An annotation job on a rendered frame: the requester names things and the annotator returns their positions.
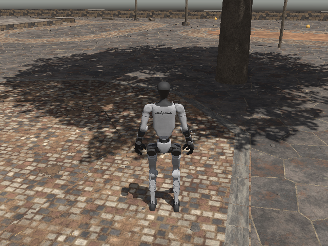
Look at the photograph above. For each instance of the right robot shin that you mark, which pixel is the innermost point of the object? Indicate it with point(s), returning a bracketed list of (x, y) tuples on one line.
[(176, 188)]

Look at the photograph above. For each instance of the right robot hand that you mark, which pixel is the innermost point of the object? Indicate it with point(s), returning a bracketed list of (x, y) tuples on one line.
[(191, 147)]

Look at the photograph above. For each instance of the robot right foot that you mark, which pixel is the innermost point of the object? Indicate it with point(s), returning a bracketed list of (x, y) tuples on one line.
[(176, 207)]

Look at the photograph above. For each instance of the robot right upper arm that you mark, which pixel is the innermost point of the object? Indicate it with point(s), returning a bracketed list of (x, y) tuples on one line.
[(182, 117)]

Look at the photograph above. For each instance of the right robot forearm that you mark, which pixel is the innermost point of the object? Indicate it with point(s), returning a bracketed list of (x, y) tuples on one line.
[(187, 136)]

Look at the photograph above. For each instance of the left robot hand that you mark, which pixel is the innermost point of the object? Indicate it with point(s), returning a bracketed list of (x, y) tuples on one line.
[(137, 147)]

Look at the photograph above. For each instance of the left robot forearm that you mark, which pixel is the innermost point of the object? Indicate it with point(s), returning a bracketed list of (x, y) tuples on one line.
[(140, 136)]

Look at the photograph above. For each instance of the robot left upper arm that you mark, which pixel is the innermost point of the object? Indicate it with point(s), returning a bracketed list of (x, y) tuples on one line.
[(145, 117)]

